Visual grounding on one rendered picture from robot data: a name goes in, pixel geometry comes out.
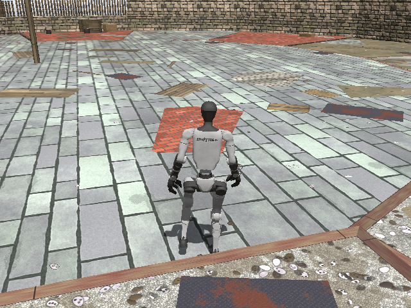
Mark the right robot forearm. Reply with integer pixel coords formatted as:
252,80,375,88
229,156,240,178

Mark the robot left hand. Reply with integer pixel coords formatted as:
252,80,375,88
167,179,182,194

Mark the robot right hand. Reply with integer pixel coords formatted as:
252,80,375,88
226,175,241,187

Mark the robot left upper arm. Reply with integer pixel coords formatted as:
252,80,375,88
176,128,195,164

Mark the robot right upper arm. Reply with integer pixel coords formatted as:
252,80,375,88
221,130,236,165

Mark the robot left shin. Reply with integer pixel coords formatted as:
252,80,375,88
181,197,191,239

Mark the humanoid robot head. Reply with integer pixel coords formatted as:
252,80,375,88
197,101,219,132

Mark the left robot forearm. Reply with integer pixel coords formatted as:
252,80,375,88
170,154,182,181

